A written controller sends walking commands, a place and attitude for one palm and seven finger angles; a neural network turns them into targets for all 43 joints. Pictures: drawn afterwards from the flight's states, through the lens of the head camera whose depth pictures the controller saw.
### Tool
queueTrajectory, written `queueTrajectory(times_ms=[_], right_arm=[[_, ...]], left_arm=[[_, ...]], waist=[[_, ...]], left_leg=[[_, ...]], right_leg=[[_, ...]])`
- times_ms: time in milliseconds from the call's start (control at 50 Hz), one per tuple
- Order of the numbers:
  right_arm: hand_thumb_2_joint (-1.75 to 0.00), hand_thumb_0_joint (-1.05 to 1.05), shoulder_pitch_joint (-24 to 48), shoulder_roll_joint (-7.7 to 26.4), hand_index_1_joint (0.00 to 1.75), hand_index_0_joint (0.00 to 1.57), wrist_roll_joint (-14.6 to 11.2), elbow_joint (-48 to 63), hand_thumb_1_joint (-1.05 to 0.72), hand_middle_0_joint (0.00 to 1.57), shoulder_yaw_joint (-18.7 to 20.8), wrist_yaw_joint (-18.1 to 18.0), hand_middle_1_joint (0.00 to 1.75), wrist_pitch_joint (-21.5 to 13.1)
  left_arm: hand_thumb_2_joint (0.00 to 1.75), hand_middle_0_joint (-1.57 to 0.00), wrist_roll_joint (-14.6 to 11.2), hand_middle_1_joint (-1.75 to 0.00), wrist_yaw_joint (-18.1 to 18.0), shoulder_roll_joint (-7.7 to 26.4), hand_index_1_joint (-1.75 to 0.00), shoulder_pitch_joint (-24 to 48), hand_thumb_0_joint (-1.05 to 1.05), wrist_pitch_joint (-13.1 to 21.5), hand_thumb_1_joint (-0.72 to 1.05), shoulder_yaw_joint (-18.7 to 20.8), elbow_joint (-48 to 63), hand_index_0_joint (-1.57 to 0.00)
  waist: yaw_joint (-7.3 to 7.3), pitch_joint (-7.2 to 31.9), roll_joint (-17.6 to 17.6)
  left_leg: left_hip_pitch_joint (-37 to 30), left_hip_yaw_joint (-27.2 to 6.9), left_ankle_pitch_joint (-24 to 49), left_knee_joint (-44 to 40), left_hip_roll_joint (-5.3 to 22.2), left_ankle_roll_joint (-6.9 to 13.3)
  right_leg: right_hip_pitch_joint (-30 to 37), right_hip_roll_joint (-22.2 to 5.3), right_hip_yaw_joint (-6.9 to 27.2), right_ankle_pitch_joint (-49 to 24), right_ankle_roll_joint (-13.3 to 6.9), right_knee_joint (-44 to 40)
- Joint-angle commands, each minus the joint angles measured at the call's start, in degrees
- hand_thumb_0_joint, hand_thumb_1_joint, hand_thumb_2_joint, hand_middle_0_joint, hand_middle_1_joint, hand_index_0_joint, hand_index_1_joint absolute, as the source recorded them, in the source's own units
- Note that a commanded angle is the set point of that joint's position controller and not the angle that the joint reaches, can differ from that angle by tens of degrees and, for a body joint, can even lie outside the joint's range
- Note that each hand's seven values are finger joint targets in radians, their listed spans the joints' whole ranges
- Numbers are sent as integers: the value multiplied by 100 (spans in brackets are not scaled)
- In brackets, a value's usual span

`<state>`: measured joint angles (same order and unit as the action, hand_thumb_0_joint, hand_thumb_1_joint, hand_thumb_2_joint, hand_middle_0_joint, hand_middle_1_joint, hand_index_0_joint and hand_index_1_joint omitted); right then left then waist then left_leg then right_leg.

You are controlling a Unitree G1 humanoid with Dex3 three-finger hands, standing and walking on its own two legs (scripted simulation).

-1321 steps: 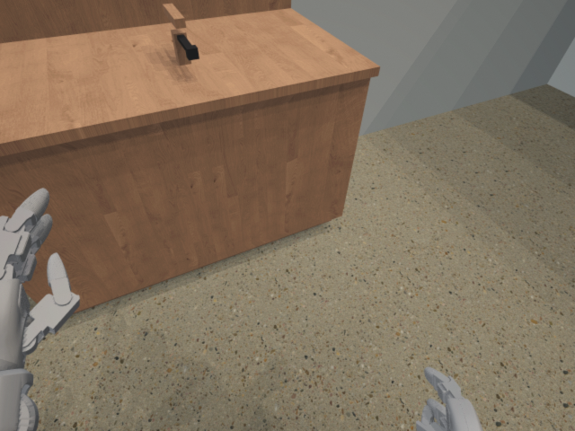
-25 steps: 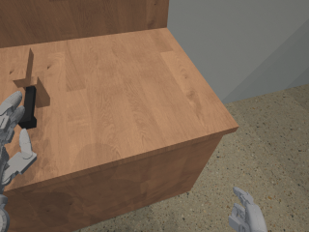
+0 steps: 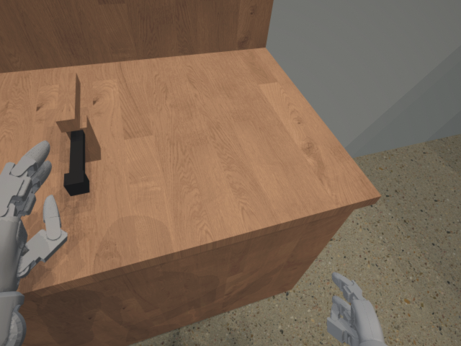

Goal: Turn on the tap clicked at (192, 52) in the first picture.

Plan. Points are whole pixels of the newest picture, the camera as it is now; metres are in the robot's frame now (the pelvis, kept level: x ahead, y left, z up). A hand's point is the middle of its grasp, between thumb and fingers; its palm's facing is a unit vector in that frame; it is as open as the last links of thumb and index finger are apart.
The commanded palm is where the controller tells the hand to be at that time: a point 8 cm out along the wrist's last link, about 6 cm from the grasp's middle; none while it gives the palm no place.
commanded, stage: come to a stop and stand still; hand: left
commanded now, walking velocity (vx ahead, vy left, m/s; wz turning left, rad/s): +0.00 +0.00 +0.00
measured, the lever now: (77, 183) +0.32 +0.28 +0.10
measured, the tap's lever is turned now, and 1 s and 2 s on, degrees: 0 0 0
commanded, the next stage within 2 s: look again from close up in 0.38 s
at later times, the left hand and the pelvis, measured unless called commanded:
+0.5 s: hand (19, 228) +0.21 +0.28 +0.16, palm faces +0.39 -0.85 -0.36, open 7.4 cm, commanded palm +0.15 +0.31 +0.18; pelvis +0.00 +0.03 +0.00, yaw +1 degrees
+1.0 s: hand (33, 238) +0.20 +0.26 +0.16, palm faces +0.41 -0.84 -0.36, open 7.4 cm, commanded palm +0.15 +0.29 +0.18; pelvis -0.01 +0.01 +0.00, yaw +2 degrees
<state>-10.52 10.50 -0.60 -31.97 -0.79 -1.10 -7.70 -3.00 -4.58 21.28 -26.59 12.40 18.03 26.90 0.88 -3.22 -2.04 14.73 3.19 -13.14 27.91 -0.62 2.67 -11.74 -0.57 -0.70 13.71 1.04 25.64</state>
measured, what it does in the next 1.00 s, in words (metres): stands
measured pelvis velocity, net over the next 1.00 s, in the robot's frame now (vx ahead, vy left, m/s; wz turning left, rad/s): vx -0.01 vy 0.01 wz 0.03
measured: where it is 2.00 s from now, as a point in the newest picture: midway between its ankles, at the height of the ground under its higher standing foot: outside the picture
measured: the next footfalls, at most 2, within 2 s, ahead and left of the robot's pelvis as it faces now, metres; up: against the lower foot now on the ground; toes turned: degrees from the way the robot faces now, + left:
none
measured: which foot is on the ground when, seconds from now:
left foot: down 0.00-1.00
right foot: down 0.00-1.00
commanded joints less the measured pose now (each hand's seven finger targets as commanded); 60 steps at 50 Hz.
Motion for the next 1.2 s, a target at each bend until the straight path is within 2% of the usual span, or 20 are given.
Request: queueTrajectory(times_ms=[0,80,120,180,360,460,480,520,680,760,940,960,980,1000,1020,1040,1060,1080,1140,1180], right_arm=[[-90,0,470,769,30,20,-21,850,-90,20,270,-130,30,-317],[-90,0,418,828,30,20,1,771,-90,20,243,-73,30,-430],[-90,0,360,810,30,20,6,750,-90,20,256,-37,30,-446],[-90,0,360,839,30,20,19,691,-90,20,247,-6,30,-399],[-90,0,515,776,30,20,-6,800,-90,20,222,-57,30,-276],[-90,0,490,792,30,20,-27,791,-90,20,253,-68,30,-248],[-90,0,410,821,30,20,-4,768,-90,20,254,-63,30,-229],[-90,0,387,835,30,20,-15,767,-90,20,299,-68,30,-232],[-90,0,476,843,30,20,-20,753,-90,20,276,-129,30,-154],[-90,0,561,815,30,20,-58,786,-90,20,277,-154,30,-181],[-90,0,485,827,30,20,-44,798,-90,20,296,-162,30,-143],[-90,0,587,823,30,20,-68,789,-90,20,279,-170,30,-145],[-90,0,-32,937,30,20,284,755,-90,20,239,-118,30,-333],[-90,0,275,300,30,20,71,330,-90,20,40,-135,30,-314],[-90,0,84,836,30,20,50,672,-90,20,401,-113,30,-448],[-90,0,47,852,30,20,-3,690,-90,20,390,-28,30,-446],[-90,0,312,744,30,20,-94,707,-90,20,339,81,30,-499],[-90,0,266,894,30,20,-52,753,-90,20,398,151,30,-509],[-90,0,309,847,30,20,-44,818,-90,20,344,166,30,-482],[-90,0,390,839,30,20,-49,820,-90,20,317,85,30,-444]], left_arm=[[90,-20,-35,-30,-265,1151,-30,1110,0,441,90,1102,1304,-20],[90,-20,69,-30,-227,799,-30,1298,0,461,90,666,1251,-20],[90,-20,121,-30,-238,688,-30,1193,0,428,90,550,1135,-20],[90,-20,158,-30,-246,600,-30,1080,0,387,90,469,1004,-20],[90,-20,121,-30,-276,1029,-30,852,0,385,90,962,1361,-20],[90,-20,86,-30,-268,948,-30,512,0,355,90,921,1281,-20],[90,-20,63,-30,-228,747,-30,537,0,354,90,715,1194,-20],[90,-20,82,-30,-241,853,-30,633,0,374,90,778,1306,-20],[90,-20,70,-30,-261,754,-30,626,0,306,90,676,1106,-20],[90,-20,85,-30,-305,950,-30,643,0,282,90,849,1227,-20],[90,-20,29,-30,-274,800,-30,565,0,222,90,707,1044,-20],[90,-20,46,-30,-298,895,-30,560,0,203,90,795,1093,-20],[90,-20,918,-30,-259,5352,-30,6494,0,794,90,3949,2552,-20],[90,-20,356,-30,-21,1760,-30,2988,0,541,90,1650,-937,-20],[90,-20,174,-30,55,1015,-30,1591,0,507,90,1055,-886,-20],[90,-20,27,-30,71,808,-30,1330,0,579,90,678,54,-20],[90,-20,-72,-30,75,179,-30,836,0,584,90,177,315,-20],[90,-20,10,-30,18,533,-30,811,0,565,90,317,804,-20],[90,-20,14,-30,-107,901,-30,368,0,531,90,679,1000,-20],[90,-20,-10,-30,-194,1151,-30,380,0,537,90,1058,1023,-20]], waist=[[58,847,1034],[46,755,1106],[55,782,857],[34,822,819],[61,1015,810],[47,1085,734],[32,1021,675],[30,1035,837],[30,863,510],[46,822,613],[28,796,425],[34,764,509],[126,-66,-317],[15,1044,-397],[254,1132,472],[160,1325,883],[153,1415,1337],[191,1389,1313],[204,1041,221],[147,1003,-46]], left_leg=[[-68,-853,258,-938,700,-23],[-29,-1004,-254,-1205,803,-55],[-14,-974,-322,-1137,808,-55],[-215,-946,141,-1098,711,-214],[-410,-830,846,-963,555,-383],[-570,-719,1392,-755,522,-392],[-503,-727,1282,-813,525,-388],[-505,-746,1189,-819,567,-376],[-324,-694,461,-846,448,-225],[-345,-705,392,-854,440,-213],[-291,-699,269,-770,410,-148],[-365,-658,315,-763,395,-161],[595,-511,667,6,616,-66],[-493,-584,1018,-269,248,-61],[-842,-438,1106,-266,326,-186],[-691,-573,1122,-487,377,-149],[-907,-559,1350,-598,508,-89],[-678,-630,1297,-661,640,-63],[111,-695,136,-751,570,-91],[134,-659,-166,-717,494,-103]], right_leg=[[422,-179,110,-395,-187,-74],[380,-79,2,-160,-169,-15],[442,-118,62,-247,-170,-163],[356,-75,15,-402,-164,-302],[593,-69,-64,-754,-171,-353],[618,-126,-65,-1073,-170,-422],[581,-108,-103,-964,-158,-427],[611,-142,-62,-916,-171,-402],[554,-194,42,-830,-168,-644],[517,-213,108,-793,-184,-639],[496,-303,222,-763,-203,-788],[397,-277,214,-753,-198,-797],[-500,-558,482,-1017,-179,-1026],[-438,-651,513,-819,-437,-630],[-179,-472,978,-1153,-426,-707],[322,-467,702,-1046,-345,-474],[319,-329,394,-896,-296,-117],[363,-264,312,-757,-240,12],[518,-257,294,-368,-175,-211],[435,-265,189,-232,-169,-324]])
